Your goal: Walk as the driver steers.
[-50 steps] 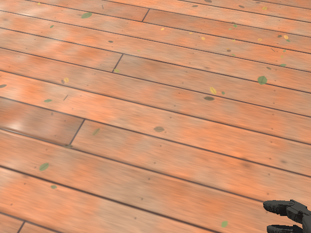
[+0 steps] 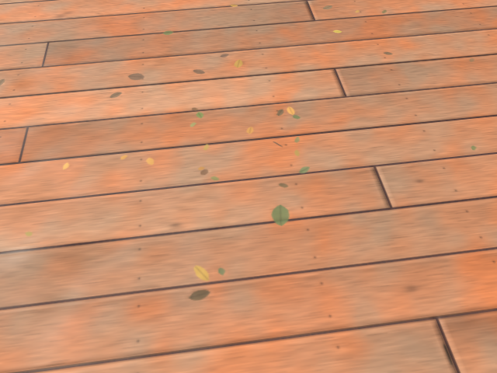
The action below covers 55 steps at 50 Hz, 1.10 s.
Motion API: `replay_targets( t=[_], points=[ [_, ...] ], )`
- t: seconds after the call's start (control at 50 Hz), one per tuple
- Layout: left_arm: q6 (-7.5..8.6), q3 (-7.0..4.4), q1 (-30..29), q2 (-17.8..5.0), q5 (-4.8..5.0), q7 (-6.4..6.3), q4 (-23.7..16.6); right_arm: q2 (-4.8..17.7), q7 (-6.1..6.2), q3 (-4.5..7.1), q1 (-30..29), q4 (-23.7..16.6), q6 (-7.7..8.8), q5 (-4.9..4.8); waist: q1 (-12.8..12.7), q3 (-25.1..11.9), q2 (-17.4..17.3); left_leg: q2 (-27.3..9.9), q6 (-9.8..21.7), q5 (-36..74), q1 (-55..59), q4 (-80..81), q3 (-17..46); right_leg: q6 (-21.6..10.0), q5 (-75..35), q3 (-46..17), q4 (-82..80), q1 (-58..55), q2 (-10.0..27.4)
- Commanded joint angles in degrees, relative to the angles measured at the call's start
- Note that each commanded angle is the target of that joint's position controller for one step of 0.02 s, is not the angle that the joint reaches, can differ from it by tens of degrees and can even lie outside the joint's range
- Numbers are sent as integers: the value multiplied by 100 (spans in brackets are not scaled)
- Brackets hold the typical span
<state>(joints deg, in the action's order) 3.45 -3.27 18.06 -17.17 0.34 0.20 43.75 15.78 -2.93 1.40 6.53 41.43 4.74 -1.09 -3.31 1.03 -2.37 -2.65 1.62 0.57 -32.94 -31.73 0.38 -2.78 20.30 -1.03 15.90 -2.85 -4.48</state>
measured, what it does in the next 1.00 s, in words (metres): walks ahead, turning left: left foot, then right foot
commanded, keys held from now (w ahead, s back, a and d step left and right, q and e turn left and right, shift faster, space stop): w+q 0.48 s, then w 0.38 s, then w+e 0.14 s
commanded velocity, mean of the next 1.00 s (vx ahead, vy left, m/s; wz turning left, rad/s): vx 0.50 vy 0.00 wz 0.31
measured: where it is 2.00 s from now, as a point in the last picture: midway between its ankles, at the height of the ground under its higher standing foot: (216, 183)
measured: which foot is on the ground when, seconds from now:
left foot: up 0.00-0.04, down 0.06-0.58, up 0.60-1.00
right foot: down 0.00-0.08, up 0.10-0.54, down 0.56-1.00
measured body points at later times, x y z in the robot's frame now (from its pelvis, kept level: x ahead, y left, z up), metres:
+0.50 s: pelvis +0.29 +0.04 +0.01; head +0.31 +0.06 +0.45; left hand +0.46 +0.33 -0.07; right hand +0.39 -0.24 -0.10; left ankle +0.17 +0.11 -0.73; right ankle +0.48 -0.06 -0.71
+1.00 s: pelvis +0.55 +0.12 +0.00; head +0.58 +0.14 +0.45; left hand +0.42 +0.38 -0.12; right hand +0.86 +0.01 -0.06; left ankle +0.64 +0.30 -0.72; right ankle +0.48 -0.04 -0.73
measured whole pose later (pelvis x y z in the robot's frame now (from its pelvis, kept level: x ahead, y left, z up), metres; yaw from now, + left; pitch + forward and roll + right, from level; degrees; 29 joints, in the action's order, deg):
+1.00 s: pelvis +0.55 +0.12 +0.00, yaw +20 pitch +2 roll -2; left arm 3.6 -2.9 24.5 -16.5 1.6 0.4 49.7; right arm 15.2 -1.8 1.2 1.6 36.7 4.7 -0.7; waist -7.0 1.5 -1.8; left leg -2.4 0.4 -1.7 -30.2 -29.1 2.7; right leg -0.4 18.9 -2.0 16.2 -0.7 -1.8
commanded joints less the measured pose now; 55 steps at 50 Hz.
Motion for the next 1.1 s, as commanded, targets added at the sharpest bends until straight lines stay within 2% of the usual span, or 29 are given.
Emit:
replay_targets(
  t=[0.02,0.04,0.06,0.08,0.1,0.12,0.14,0.16,0.18,0.26,0.36,0.44,0.5,0.54,0.56,0.58,0.6,0.62,0.64,0.68,0.74,0.86,0.96,1.0,1.02,1.04,1.06,1.08,1.1],
  points=[
    [-32,-293,-42,-1026,-2,-80,-174,776,-41,257,-93,-471,80,11,246,-127,711,233,340,-659,346,57,-167,-604,-4628,-269,597,-262,1771],
    [-84,-269,-143,-985,-14,-111,-213,956,-9,382,639,-274,61,36,636,-597,584,500,491,-500,1376,199,-374,-447,-5418,23,1586,-73,1515],
    [-92,-192,-75,-842,-88,-173,-322,1284,38,508,1455,-142,34,38,955,-1192,207,32,765,-166,2880,110,419,-214,-4580,257,3045,882,1273],
    [32,-20,567,-324,-142,-111,-526,1833,47,635,1818,-141,32,47,640,-1816,-1192,-1312,1840,-1134,4897,556,3349,289,-1088,322,5300,3284,176],
    [189,1,362,-476,-96,-39,-458,1332,27,506,1967,-122,30,-35,843,-2101,-1067,-1532,1929,-2029,5440,1364,4642,272,1108,-518,5898,4227,12],
    [307,-70,-143,-787,104,46,-614,1098,57,432,1679,-188,16,-10,903,-1348,-666,-1446,1665,-2286,4914,1485,3951,178,754,-677,6063,4697,352],
    [377,-48,-510,-771,113,55,-705,1046,81,418,1360,-279,-6,22,821,-838,-106,-1239,1508,-1972,4145,1538,3332,129,319,-563,5752,4650,592],
    [405,-66,-722,-753,-15,30,-752,953,95,383,1100,-336,-31,42,668,-430,226,-1043,1435,-1386,3430,1634,2865,152,40,-479,5255,4518,765],
    [379,-99,-676,-752,-95,6,-765,856,116,336,949,-404,-30,92,477,-330,127,-862,1388,-840,2980,1745,2566,190,-197,-492,4896,4171,900],
    [210,-68,-552,-538,-155,-53,-758,947,228,370,912,-430,-38,57,297,-232,-118,-560,1474,262,2233,1953,1925,552,-614,-298,4047,3867,890],
    [249,22,-1577,-285,-109,-38,-971,1067,376,419,1284,-242,-132,-17,661,-89,-215,-170,1098,-9,1924,1837,1553,739,-2285,-254,2105,3478,574],
    [351,-9,-2110,-382,-20,66,-1099,1045,422,429,1613,-92,-229,-63,818,-59,-260,-319,1001,-304,2316,1487,2038,641,-2440,-369,1333,3209,368],
    [419,-95,-1911,-563,8,108,-1038,1019,452,445,1545,-77,-293,-34,637,-88,-452,-528,898,-120,2805,1040,2449,426,-1891,-445,1053,2935,381],
    [473,-210,-1075,-746,-55,71,-808,808,424,382,1452,-97,-300,7,221,-516,-459,-276,698,703,2760,260,2235,80,-1953,-277,719,1672,461],
    [485,-278,-287,-968,-148,31,-728,555,392,273,1421,-184,-277,83,-145,-1271,-119,-7,526,280,2198,-1050,1886,-304,-1819,-939,968,256,1201],
    [409,-425,419,-1446,-183,30,-506,212,381,158,2268,-200,-216,-30,20,-2065,1419,876,52,-1817,215,-2966,1114,-1307,-1010,-3220,877,-1832,2390],
    [367,-370,580,-1096,9,96,-371,518,389,173,2325,-151,-172,-75,-40,-1879,1762,713,-14,-3378,-749,-3787,1092,-1434,373,-4518,234,-1818,2747],
    [352,-262,273,-722,57,87,-413,931,380,283,1692,-190,-163,-91,-148,-961,1061,437,-6,-2936,-1077,-4087,1168,-1185,878,-3881,74,-1051,2512],
    [309,-202,-76,-606,-8,82,-468,943,380,288,1193,-302,-164,-40,-87,-430,649,238,-8,-2527,-1020,-4008,910,-1012,452,-3136,-36,-309,2259],
    [293,-107,-366,-404,-87,81,-410,792,333,297,868,-407,-125,66,157,46,637,-92,-19,-2037,-743,-3410,745,-935,-667,-2254,-320,654,1848],
    [318,-108,-358,-451,-27,87,-292,481,278,218,944,-383,-127,61,292,-19,849,-234,-114,-1787,-431,-2762,443,-1008,-1572,-1585,-591,1032,1621],
    [237,-180,-21,-842,74,43,-4,264,198,78,-154,-659,-20,82,-36,82,640,-169,-237,-103,2,-638,121,-900,-2261,-686,-759,1159,1433],
    [80,-192,483,-942,149,2,276,457,106,153,-727,-905,86,24,-65,184,670,63,-139,-125,428,210,206,-733,-2281,-1062,-343,737,1696],
    [17,-218,400,-1034,144,-32,296,638,115,244,-317,-805,126,31,273,-7,714,159,6,-338,1206,523,131,-576,-2743,-1103,138,708,1689],
    [12,-178,391,-943,117,-37,287,844,161,361,306,-621,129,61,592,-401,639,198,145,-380,2206,644,59,-428,-3235,-926,844,909,1417],
    [38,-64,291,-656,21,-27,156,1172,228,477,1225,-488,122,156,1038,-1156,382,-519,455,-308,3719,398,662,-212,-2554,-709,2231,1722,1098],
    [121,128,952,-32,24,-31,22,1688,263,609,1798,-386,33,227,951,-2119,-1053,-2013,1222,-998,5743,584,2809,202,-77,-90,4320,3725,323],
    [173,55,914,-367,142,-33,87,1253,249,512,1928,-316,-16,176,1033,-2238,-1213,-2183,1405,-1897,5529,1181,3869,241,1299,-584,5268,4380,376],
    [168,-84,498,-778,244,-29,-5,965,249,411,1588,-305,-20,125,991,-1308,-777,-1985,1180,-2172,4812,1349,3129,218,925,-644,5598,4754,648]
  ],
)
